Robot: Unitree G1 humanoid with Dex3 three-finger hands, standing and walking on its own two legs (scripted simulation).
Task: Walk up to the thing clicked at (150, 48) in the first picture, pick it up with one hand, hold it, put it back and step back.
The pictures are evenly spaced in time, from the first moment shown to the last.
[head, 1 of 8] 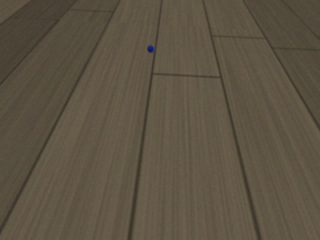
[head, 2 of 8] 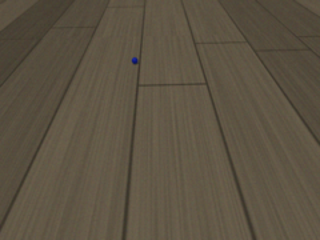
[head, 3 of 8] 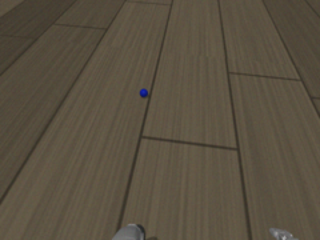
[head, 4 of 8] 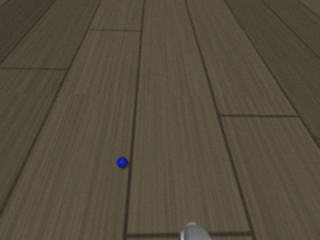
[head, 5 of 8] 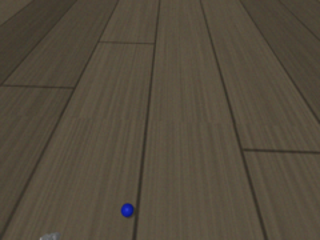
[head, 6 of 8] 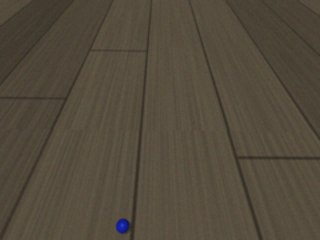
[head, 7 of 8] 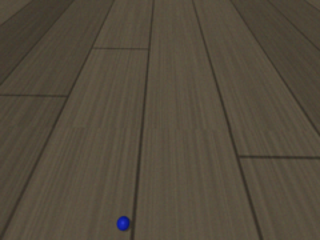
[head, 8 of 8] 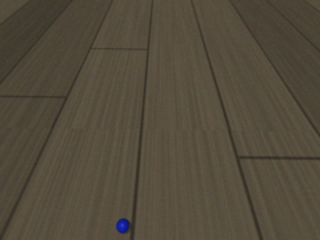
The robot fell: no
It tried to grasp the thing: no
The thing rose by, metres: 0.00
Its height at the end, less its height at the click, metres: +0.00
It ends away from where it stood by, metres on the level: 0.00
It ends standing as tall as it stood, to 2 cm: yes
